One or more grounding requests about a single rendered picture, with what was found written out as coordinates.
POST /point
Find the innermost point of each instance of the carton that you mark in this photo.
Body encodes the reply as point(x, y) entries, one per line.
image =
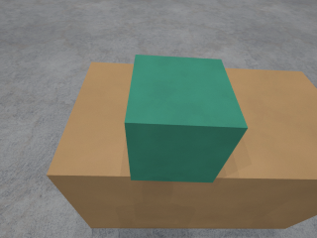
point(183, 120)

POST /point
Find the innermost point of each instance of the pedestal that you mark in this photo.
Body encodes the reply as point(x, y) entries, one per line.
point(268, 182)

